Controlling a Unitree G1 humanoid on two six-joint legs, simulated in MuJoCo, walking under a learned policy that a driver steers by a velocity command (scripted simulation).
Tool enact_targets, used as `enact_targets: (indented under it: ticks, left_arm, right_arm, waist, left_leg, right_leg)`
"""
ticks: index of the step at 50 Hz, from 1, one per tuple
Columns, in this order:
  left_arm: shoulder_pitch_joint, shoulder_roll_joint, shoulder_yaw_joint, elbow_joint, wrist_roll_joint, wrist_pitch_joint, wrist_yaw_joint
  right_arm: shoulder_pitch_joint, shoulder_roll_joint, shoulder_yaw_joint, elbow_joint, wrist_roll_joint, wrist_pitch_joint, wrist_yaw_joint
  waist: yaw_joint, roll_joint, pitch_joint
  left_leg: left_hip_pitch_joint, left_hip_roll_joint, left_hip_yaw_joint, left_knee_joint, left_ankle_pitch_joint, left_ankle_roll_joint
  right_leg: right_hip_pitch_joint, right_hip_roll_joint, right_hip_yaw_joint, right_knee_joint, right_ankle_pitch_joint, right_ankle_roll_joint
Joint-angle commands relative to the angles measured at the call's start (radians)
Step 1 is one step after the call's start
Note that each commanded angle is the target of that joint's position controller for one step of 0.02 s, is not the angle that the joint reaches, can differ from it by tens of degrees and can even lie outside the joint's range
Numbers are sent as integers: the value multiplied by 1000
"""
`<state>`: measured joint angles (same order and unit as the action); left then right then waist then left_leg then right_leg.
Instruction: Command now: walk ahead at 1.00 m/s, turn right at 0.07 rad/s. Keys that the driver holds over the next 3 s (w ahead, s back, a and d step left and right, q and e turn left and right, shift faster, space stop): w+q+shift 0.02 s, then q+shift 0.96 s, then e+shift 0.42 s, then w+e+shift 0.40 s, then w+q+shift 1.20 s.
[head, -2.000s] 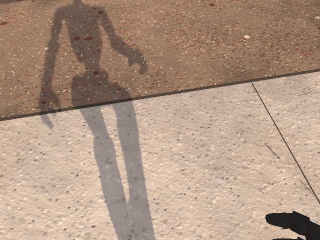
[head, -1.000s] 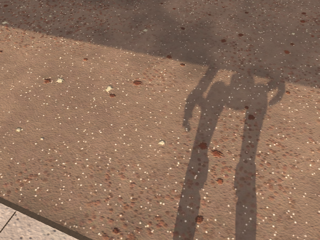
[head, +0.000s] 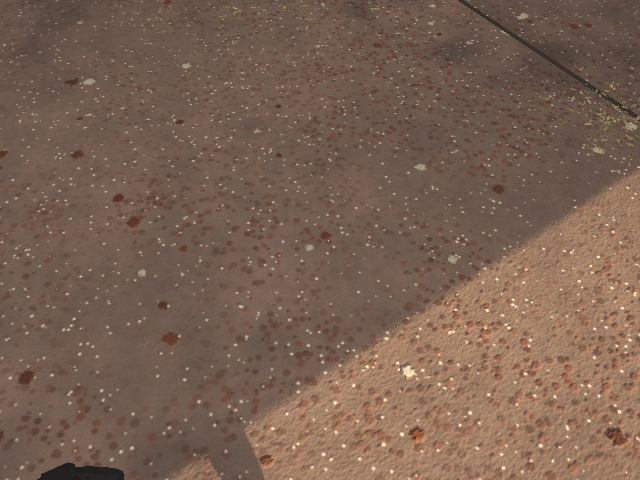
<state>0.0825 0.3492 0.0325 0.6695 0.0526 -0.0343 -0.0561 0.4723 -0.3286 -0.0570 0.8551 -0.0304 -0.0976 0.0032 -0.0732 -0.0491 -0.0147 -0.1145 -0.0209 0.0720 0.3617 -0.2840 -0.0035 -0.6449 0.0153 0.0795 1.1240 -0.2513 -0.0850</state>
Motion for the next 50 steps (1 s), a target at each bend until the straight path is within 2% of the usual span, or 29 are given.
enact_targets:
  ticks: [1,2,4,6,7,8,9,10,11,12,13,14,15,17,19,22,27,29,30,31,32,33,34,35,37,40,44,47,50]
  left_arm:
    - [-102,9,-29,-126,4,-18,-22]
    - [-138,-9,-42,-132,-1,-28,-31]
    - [-157,-36,-53,-124,-9,-44,-33]
    - [-63,10,-35,-82,5,-53,-7]
    - [75,31,-23,-32,15,-60,9]
    - [181,70,-8,-3,31,-68,29]
    - [292,152,12,5,53,-71,50]
    - [336,174,23,-15,45,-62,47]
    - [316,136,29,-25,-20,-38,49]
    - [213,77,19,-36,-37,-32,55]
    - [153,8,2,-28,-37,-32,60]
    - [103,-8,-2,-21,-38,-31,73]
    - [128,-27,-8,-4,-41,-36,77]
    - [120,-14,4,9,-40,-46,79]
    - [82,-14,9,11,-42,-50,83]
    - [40,-17,14,17,-42,-49,83]
    - [108,53,53,25,-58,-26,71]
    - [144,62,60,29,-65,2,66]
    - [209,57,59,14,-49,14,58]
    - [271,1,43,-43,-36,41,55]
    - [235,19,36,-44,-6,59,67]
    - [167,34,38,-55,-17,62,74]
    - [114,33,39,-57,-23,57,81]
    - [109,39,41,-53,-18,58,86]
    - [142,34,41,-30,-10,76,86]
    - [118,-4,29,-35,-25,78,81]
    - [64,3,28,-50,-29,73,83]
    - [52,11,28,-51,-39,62,84]
    - [135,21,31,-24,-48,51,93]
  right_arm:
    - [-69,-71,-1,-50,17,-26,10]
    - [-75,-73,-1,-49,22,-23,12]
    - [-26,-127,-13,-24,29,-23,19]
    - [12,-165,-23,5,36,-20,19]
    - [12,-173,-24,12,45,-15,14]
    - [11,-166,-23,8,60,-13,9]
    - [18,-86,-9,-31,63,-8,4]
    - [189,21,7,-43,92,16,-25]
    - [156,-65,-15,-40,65,40,-40]
    - [74,-67,-18,-62,54,50,-37]
    - [13,-60,-21,-65,33,62,-26]
    - [8,-38,-20,-67,26,82,-13]
    - [1,-29,-27,-63,10,102,-3]
    - [-6,23,-26,-84,11,127,4]
    - [-72,38,-25,-127,2,140,11]
    - [-149,51,-14,-166,6,143,39]
    - [-235,-15,-30,-217,0,152,51]
    - [-120,-41,-46,-189,-14,132,33]
    - [-85,-144,-70,-189,-16,117,11]
    - [-100,-279,-101,-223,9,128,6]
    - [-87,-271,-111,-249,46,133,11]
    - [-142,-230,-100,-252,31,142,5]
    - [-211,-176,-84,-253,23,154,0]
    - [-268,-137,-73,-260,27,159,-3]
    - [-289,-104,-64,-270,22,157,1]
    - [-259,-141,-81,-259,15,151,12]
    - [-248,-152,-90,-260,9,160,19]
    - [-257,-154,-94,-261,5,163,25]
    - [-298,-140,-90,-264,9,161,29]
  waist:
    - [90,115,120]
    - [82,98,143]
    - [68,101,132]
    - [101,114,45]
    - [166,125,-29]
    - [221,145,-94]
    - [237,32,-231]
    - [153,-147,-480]
    - [169,-47,-535]
    - [145,-79,-398]
    - [118,-69,-236]
    - [81,-111,-143]
    - [68,-94,-60]
    - [22,-69,-59]
    - [2,-87,-48]
    - [-7,-104,-34]
    - [30,-57,-21]
    - [-16,25,-69]
    - [-13,235,-71]
    - [55,348,-165]
    - [-3,216,-263]
    - [9,159,-166]
    - [39,129,-54]
    - [69,143,-10]
    - [83,130,-39]
    - [68,89,-75]
    - [38,137,-62]
    - [32,163,-55]
    - [66,207,-66]
  left_leg:
    - [-76,209,-227,-288,151,165]
    - [-159,174,-179,-311,296,153]
    - [-185,184,-164,-293,619,145]
    - [-55,165,-146,-111,910,111]
    - [-43,136,-139,71,962,82]
    - [-128,92,-140,282,829,55]
    - [-287,15,-97,603,289,31]
    - [-424,-44,-126,997,-392,29]
    - [-448,-14,-161,1071,-331,35]
    - [-517,18,-130,1017,-236,27]
    - [-541,55,-109,949,-175,17]
    - [-527,67,-99,917,-148,-6]
    - [-469,75,-98,890,-133,-12]
    - [-445,68,-84,854,-98,-19]
    - [-468,88,-72,774,-14,-12]
    - [-337,91,-33,503,225,21]
    - [-232,32,50,325,143,79]
    - [-89,-22,42,206,143,127]
    - [23,126,-218,110,566,179]
    - [172,358,-642,116,921,371]
    - [177,378,-724,0,613,413]
    - [91,331,-656,-40,319,384]
    - [-19,260,-567,-71,184,324]
    - [-98,197,-502,-80,155,272]
    - [-159,145,-451,-64,237,242]
    - [-142,125,-484,-49,211,233]
    - [-141,111,-592,-74,-15,220]
    - [-154,91,-648,-70,-43,195]
    - [-193,72,-659,-54,-3,149]
  right_leg:
    - [-64,-73,-32,-259,142,23]
    - [66,-55,-93,-385,207,28]
    - [271,-1,-136,-475,287,33]
    - [397,49,-136,-551,295,19]
    - [547,60,-126,-609,353,7]
    - [715,-17,-73,-631,442,-1]
    - [932,-279,114,-553,817,-26]
    - [1134,-608,376,-438,1399,-122]
    - [1064,-551,329,-450,1358,-153]
    - [916,-486,243,-548,1082,-143]
    - [771,-408,163,-623,909,-106]
    - [654,-375,102,-700,793,-102]
    - [530,-349,31,-736,847,-83]
    - [472,-358,-40,-779,802,-96]
    - [441,-363,-106,-806,745,-104]
    - [372,-299,-264,-795,590,-44]
    - [432,-352,-310,-611,529,15]
    - [424,-316,-341,-321,492,56]
    - [262,-219,-360,-44,63,118]
    - [7,-28,-237,227,-529,178]
    - [-28,-51,-56,253,-489,180]
    - [-43,-64,-25,212,-387,168]
    - [-35,-85,-18,117,-284,155]
    - [10,-96,-18,35,-217,149]
    - [104,-66,-31,-13,-168,145]
    - [129,-32,-13,-133,-161,143]
    - [136,9,16,-253,-123,129]
    - [201,46,24,-356,-119,109]
    - [356,69,7,-530,-112,75]
